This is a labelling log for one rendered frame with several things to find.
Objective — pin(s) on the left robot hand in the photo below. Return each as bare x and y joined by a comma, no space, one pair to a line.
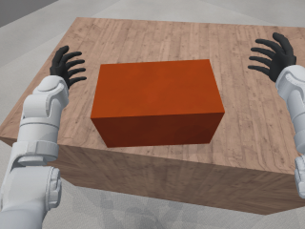
59,66

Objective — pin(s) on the carton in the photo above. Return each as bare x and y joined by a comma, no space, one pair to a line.
156,103

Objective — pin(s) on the left robot forearm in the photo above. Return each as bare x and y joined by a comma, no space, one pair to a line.
36,143

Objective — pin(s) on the right robot forearm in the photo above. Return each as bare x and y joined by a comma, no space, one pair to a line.
290,86

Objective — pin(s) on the right robot hand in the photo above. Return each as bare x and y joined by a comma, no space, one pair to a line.
282,57

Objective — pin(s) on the left robot upper arm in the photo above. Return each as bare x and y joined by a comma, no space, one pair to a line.
30,192

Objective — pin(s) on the right robot upper arm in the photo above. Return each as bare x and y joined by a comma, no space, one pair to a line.
300,175

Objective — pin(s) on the pedestal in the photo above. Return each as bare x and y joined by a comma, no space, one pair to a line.
248,166

